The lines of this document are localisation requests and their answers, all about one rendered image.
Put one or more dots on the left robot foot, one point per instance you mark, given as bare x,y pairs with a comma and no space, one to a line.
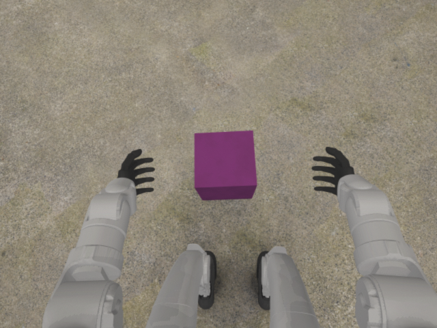
205,301

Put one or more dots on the robot right forearm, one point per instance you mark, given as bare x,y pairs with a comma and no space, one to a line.
379,245

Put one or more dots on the robot left forearm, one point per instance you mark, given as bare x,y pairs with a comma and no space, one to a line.
98,252

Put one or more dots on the robot left upper arm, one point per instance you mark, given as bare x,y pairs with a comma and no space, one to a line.
86,304

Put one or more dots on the robot right hand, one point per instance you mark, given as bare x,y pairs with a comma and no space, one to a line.
342,168

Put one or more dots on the robot left hand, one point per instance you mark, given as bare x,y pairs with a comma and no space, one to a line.
128,166

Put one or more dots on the robot right upper arm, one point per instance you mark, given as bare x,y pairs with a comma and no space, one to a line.
388,301

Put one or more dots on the robot left thigh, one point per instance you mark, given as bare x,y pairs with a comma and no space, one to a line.
177,301

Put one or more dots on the carton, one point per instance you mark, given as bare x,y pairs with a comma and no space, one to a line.
225,165

